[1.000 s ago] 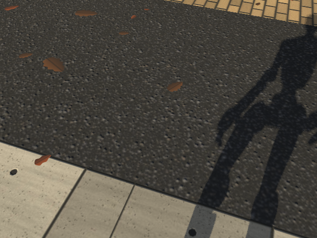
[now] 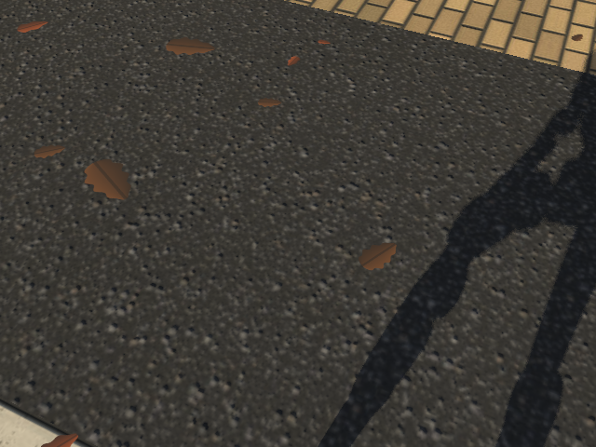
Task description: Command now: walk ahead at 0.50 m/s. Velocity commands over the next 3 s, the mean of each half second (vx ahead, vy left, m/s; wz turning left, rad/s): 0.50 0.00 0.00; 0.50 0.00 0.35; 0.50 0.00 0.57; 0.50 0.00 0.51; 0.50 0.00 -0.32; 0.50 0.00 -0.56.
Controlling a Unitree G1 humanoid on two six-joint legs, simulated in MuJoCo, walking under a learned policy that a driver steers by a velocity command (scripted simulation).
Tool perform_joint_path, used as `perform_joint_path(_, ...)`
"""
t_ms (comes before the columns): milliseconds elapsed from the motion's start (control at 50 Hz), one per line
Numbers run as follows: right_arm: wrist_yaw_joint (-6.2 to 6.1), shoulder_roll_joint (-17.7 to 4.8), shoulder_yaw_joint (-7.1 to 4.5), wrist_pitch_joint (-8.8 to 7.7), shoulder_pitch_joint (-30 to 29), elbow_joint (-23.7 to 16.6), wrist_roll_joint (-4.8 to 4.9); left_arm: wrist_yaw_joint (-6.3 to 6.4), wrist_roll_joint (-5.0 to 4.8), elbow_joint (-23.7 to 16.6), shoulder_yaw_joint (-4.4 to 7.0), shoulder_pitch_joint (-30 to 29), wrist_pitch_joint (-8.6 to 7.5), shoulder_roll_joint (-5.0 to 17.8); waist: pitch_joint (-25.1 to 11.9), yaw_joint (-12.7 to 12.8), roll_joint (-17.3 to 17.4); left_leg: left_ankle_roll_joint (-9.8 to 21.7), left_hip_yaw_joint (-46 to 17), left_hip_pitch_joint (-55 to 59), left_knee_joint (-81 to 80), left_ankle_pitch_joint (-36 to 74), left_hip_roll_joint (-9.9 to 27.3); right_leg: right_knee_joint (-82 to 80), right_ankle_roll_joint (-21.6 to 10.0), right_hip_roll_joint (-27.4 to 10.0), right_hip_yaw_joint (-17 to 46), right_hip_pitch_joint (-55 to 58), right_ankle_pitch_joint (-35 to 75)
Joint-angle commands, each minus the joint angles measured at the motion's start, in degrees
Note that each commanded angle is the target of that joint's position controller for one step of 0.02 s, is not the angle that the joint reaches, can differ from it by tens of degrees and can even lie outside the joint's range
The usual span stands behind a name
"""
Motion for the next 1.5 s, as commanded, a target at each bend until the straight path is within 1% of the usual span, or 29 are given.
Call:
perform_joint_path(20,0.98,-4.8,-0.79,-1.04,-5.2,-5.0,0.26,0.48,-0.31,-1.0,2.08,1.6,0.53,9.9,3.4,-1.7,-4.9,1.7,0.4,1.5,-3.0,-3.6,-1.3,-0.5,-8.4,-18.3,7.8,-0.4,16.9)
perform_joint_path(80,0.94,-9.6,-3.38,-1.29,10.0,-1.0,0.18,0.59,0.14,-1.8,1.78,-0.8,1.67,9.3,-5.8,-10.0,-5.5,5.3,3.9,22.6,-5.0,-7.1,-5.3,17.8,-5.3,-14.8,4.2,-1.5,36.5)
perform_joint_path(100,0.42,-14.0,-4.76,-1.14,20.9,1.4,-0.45,0.63,1.23,-3.2,0.68,0.1,1.72,7.0,-14.7,-13.2,0.4,8.8,-6.6,39.9,-3.6,-7.1,3.9,35.7,-3.3,-11.1,1.3,-12.1,24.5)
perform_joint_path(120,0.74,-18.4,-5.59,-0.78,24.4,2.9,-0.67,-0.11,1.14,-3.5,-1.59,7.3,0.36,-1.1,-21.4,-9.2,16.4,18.6,-34.9,58.7,-11.1,-18.2,16.4,55.5,0.5,0.2,1.4,-35.4,-12.0)
perform_joint_path(140,0.89,-12.1,-3.92,-0.92,23.8,2.4,-0.39,-0.38,-0.36,-2.7,-0.36,4.1,-1.05,5.0,-20.9,-11.1,10.7,17.7,-40.4,58.3,-16.0,-25.4,15.8,63.0,-0.4,-2.0,9.7,-42.2,-18.2)
perform_joint_path(160,0.7,-9.5,-3.09,-1.23,18.5,1.3,-0.44,-0.57,-1.8,-4.4,0.57,-1.6,-2.0,8.5,-12.4,-10.5,7.7,14.9,-31.6,51.3,-16.6,-22.6,13.9,64.2,-1.7,-5.1,9.1,-46.1,-13.5)
perform_joint_path(220,0.9,-5.3,-1.71,-1.71,9.9,-0.2,-1.77,0.22,-0.31,-4.9,1.13,-5.4,-1.4,7.2,-4.2,-5.5,1.8,12.2,-15.8,32.4,-20.7,-6.3,8.3,55.9,-1.5,-11.5,7.6,-38.2,-2.2)
perform_joint_path(320,0.17,-7.6,-2.36,-1.92,13.6,2.0,-1.19,0.44,0.57,-6.3,0.89,-9.1,0.82,4.1,-0.4,-4.5,0.5,13.3,-9.0,28.5,-25.9,-0.5,7.2,43.9,0.7,-12.5,6.4,-40.2,5.2)
perform_joint_path(440,-1.0,-8.2,-2.42,-1.21,18.6,4.2,-0.49,-0.51,0.4,-9.6,0.24,-20.9,0.25,2.7,2.5,-7.6,1.0,10.6,-2.0,29.0,-27.5,-2.2,4.0,24.4,1.6,-9.5,3.3,-37.8,21.0)
perform_joint_path(540,-1.31,-8.4,-2.83,0.12,22.8,6.8,0.09,-1.83,-0.04,-12.6,0.13,-27.3,-0.53,3.8,4.6,-8.5,1.1,10.2,-3.7,38.0,-23.3,0.6,7.9,18.0,-0.1,-8.5,4.2,-39.5,16.8)
perform_joint_path(620,-1.61,-9.0,-3.05,1.24,19.6,5.8,0.12,-1.75,0.02,-9.1,2.82,-12.9,-1.56,9.1,-4.2,-0.1,2.6,7.3,-3.5,36.8,-6.9,18.7,5.3,14.7,-3.0,-4.5,1.7,-17.0,11.9)
perform_joint_path(640,-1.58,-6.9,-2.1,1.26,19.1,4.3,-0.57,-1.18,0.95,-6.7,4.1,-1.9,-1.66,12.8,-12.7,3.9,-0.3,5.3,-1.3,26.4,8.3,9.7,1.7,17.8,-6.1,-11.5,8.5,1.0,12.4)
perform_joint_path(660,-1.28,0.2,-0.23,0.33,26.0,3.5,-0.51,-0.88,1.49,-5.3,5.37,4.4,-1.01,17.6,-21.3,1.6,-14.0,0.6,2.2,3.1,30.3,-18.4,-8.0,13.8,-14.2,-26.2,33.0,22.5,2.1)
perform_joint_path(680,-1.17,-3.0,-0.83,-0.7,25.0,4.3,0.52,-0.95,1.08,-5.6,3.81,4.0,-0.87,12.8,-23.3,2.6,-15.3,1.0,-5.9,-2.8,39.3,-36.8,-7.9,7.0,-14.6,-27.8,43.3,21.7,-4.0)
perform_joint_path(700,-1.18,-7.2,-2.21,-1.12,20.5,2.9,1.97,-0.76,0.64,-6.2,2.8,-1.0,-0.96,9.4,-14.2,1.7,-12.5,1.8,-6.3,-7.5,42.6,-33.5,-4.8,5.8,-11.6,-26.2,34.6,14.3,-5.9)
perform_joint_path(760,-2.06,-5.8,-3.12,0.06,16.8,2.1,1.19,-0.92,1.53,-7.2,1.27,-11.1,-1.63,4.0,-3.0,-3.5,-8.3,2.5,-4.9,-1.0,36.0,-21.4,1.8,-0.5,-7.4,-20.3,16.4,-7.2,2.4)
perform_joint_path(840,-1.89,-2.8,-3.21,2.62,16.2,0.4,0.9,-0.34,1.98,-5.9,1.99,-11.4,-2.13,5.6,0.2,-5.8,-7.0,1.9,-4.7,-0.6,31.7,-15.0,3.1,-4.8,-8.3,-19.3,6.3,-12.8,10.4)
perform_joint_path(960,-0.01,-1.9,-2.67,2.18,6.4,-3.5,0.23,1.3,1.77,-5.4,2.65,-8.4,-1.39,8.2,2.8,-3.4,-4.4,1.1,-0.9,-2.5,13.5,-0.3,1.8,-5.8,-7.1,-17.9,-4.2,-8.9,16.7)
perform_joint_path(1080,2.26,-2.3,-2.09,2.4,-2.0,-8.9,0.33,1.52,0.25,-4.5,3.62,-3.2,0.96,10.7,4.9,-1.5,-4.3,3.7,4.2,-4.2,4.6,-7.1,-0.7,0.2,-5.8,-21.4,-8.4,3.3,27.9)
perform_joint_path(1120,2.63,-4.5,-3.1,2.7,1.0,-9.5,0.34,1.71,-0.19,-5.3,4.14,-4.6,1.73,12.5,1.5,-4.3,-6.6,5.8,7.6,2.9,4.5,-13.0,-4.5,8.1,-4.5,-21.5,-10.1,5.0,47.1)
perform_joint_path(1160,2.14,-9.4,-5.93,2.82,15.1,-6.6,0.75,1.78,-0.59,-6.1,4.13,-6.6,2.5,13.0,-6.2,-12.5,-5.9,9.4,9.1,22.9,-0.2,-11.3,-9.6,28.3,-2.0,-18.7,-12.1,-0.1,53.3)
perform_joint_path(1180,0.74,-14.9,-8.03,3.39,23.5,-4.6,0.76,1.7,0.75,-7.3,3.26,-5.8,2.06,10.7,-11.4,-15.2,1.3,12.8,-3.5,40.0,-2.3,-12.3,-2.9,46.6,0.9,-15.9,-12.3,-14.6,34.0)
perform_joint_path(1200,0.68,-19.9,-8.29,2.67,20.8,-5.1,0.96,0.68,2.27,-10.5,0.63,-1.0,0.17,1.7,-15.9,-7.2,14.2,23.6,-36.8,56.6,-9.4,-21.5,10.4,64.9,4.0,-3.1,-4.4,-39.7,-17.9)
perform_joint_path(1220,1.05,-14.8,-6.66,1.86,23.1,-6.5,0.16,-0.19,-0.33,-11.6,1.32,-8.0,-2.4,6.6,-19.9,-11.6,6.6,23.5,-45.2,58.6,-16.9,-25.2,12.8,69.5,2.5,-3.2,7.4,-46.1,-19.0)
perform_joint_path(1240,1.16,-11.8,-5.78,1.04,20.9,-6.2,-0.32,-0.56,-2.18,-13.1,1.89,-12.7,-3.65,8.5,-12.2,-11.7,4.2,20.7,-37.0,53.8,-17.4,-19.8,11.5,68.0,0.8,-5.8,7.4,-50.6,-13.3)
perform_joint_path(1280,0.97,-8.2,-4.64,0.49,12.9,-7.8,-0.16,0.16,0.11,-11.8,2.27,-12.1,-3.95,8.4,-5.6,-6.6,-1.9,17.1,-24.0,37.5,-17.4,-7.9,6.7,58.0,0.5,-10.2,7.6,-43.4,-5.6)
perform_joint_path(1340,0.08,-7.9,-4.14,0.2,10.9,-9.1,-0.45,0.16,1.11,-12.0,2.79,-10.4,-1.56,7.8,-4.1,-3.5,-1.1,16.7,-18.4,27.7,-20.1,0.5,4.1,50.2,2.8,-11.2,7.2,-36.6,-2.0)
perform_joint_path(1400,-1.19,-10.3,-4.72,0.16,13.8,-8.6,-0.13,0.5,1.92,-14.4,2.19,-16.3,-0.77,5.9,-1.6,-4.8,-0.8,15.8,-14.5,24.3,-21.1,2.4,2.0,38.8,5.2,-9.4,6.1,-37.9,6.8)
perform_joint_path(1500,-1.61,-10.4,-4.84,0.75,17.5,-7.4,0.16,-0.48,0.94,-17.6,1.21,-25.1,-1.36,4.5,0.1,-8.5,2.6,11.8,-13.1,21.5,-19.9,-6.3,-0.8,20.7,5.0,-5.1,5.3,-31.7,21.6)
